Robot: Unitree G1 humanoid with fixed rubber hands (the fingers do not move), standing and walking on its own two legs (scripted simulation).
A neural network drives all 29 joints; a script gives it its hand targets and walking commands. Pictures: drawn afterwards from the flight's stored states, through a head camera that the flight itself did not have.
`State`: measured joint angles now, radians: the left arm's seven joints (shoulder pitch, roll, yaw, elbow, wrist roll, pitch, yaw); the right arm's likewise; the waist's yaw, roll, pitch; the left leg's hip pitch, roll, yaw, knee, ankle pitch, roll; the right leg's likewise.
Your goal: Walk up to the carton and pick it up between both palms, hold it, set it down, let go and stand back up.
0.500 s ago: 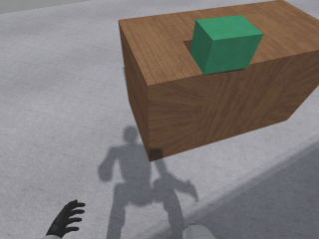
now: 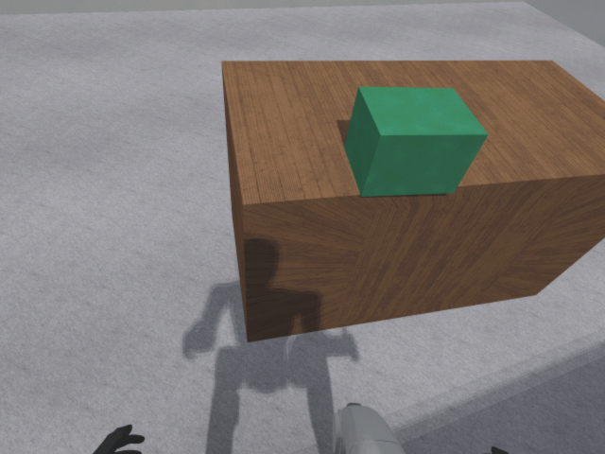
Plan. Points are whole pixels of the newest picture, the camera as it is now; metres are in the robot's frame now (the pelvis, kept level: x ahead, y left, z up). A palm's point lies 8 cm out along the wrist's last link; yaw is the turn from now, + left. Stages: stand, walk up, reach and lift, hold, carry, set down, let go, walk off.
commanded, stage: walk up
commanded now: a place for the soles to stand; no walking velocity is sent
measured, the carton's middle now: (407, 141) +0.69 -0.24 +0.01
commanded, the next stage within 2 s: none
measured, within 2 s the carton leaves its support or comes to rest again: neither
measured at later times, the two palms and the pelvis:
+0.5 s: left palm out of the picture +0.14 +0.09 -0.13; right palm (572, 367) +0.25 -0.43 -0.07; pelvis +0.10 -0.18 -0.01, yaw +5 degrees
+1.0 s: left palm (352, 377) +0.25 -0.08 -0.10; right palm out of the picture +0.30 -0.62 -0.09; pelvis +0.18 -0.36 -0.01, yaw +4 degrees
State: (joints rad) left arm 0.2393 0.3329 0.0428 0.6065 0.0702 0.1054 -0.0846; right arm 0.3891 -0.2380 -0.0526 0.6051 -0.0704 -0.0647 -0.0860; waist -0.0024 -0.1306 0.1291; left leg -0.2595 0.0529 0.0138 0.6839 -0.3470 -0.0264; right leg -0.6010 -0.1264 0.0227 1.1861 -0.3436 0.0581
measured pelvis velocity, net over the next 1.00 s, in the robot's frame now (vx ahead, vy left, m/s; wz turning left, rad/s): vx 0.18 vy -0.36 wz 0.07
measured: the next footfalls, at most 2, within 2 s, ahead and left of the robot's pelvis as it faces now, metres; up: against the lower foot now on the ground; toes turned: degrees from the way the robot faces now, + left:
right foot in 0.14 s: +0.17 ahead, -0.24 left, +0.00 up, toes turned -5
left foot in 0.44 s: +0.20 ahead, -0.08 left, +0.00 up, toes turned +9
